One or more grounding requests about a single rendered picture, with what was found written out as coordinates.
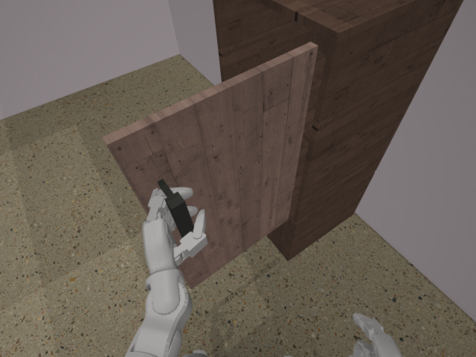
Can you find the robot left shin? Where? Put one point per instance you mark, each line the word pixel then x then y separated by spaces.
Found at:
pixel 200 351

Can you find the robot left forearm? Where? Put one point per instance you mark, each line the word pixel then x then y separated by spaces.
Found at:
pixel 168 307

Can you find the robot right hand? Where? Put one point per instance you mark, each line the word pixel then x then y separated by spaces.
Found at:
pixel 383 344

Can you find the robot left hand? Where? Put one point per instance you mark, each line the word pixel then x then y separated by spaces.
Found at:
pixel 158 239

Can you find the cupboard door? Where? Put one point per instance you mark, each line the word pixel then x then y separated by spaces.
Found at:
pixel 236 144

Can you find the handle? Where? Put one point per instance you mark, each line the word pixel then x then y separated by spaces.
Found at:
pixel 178 209

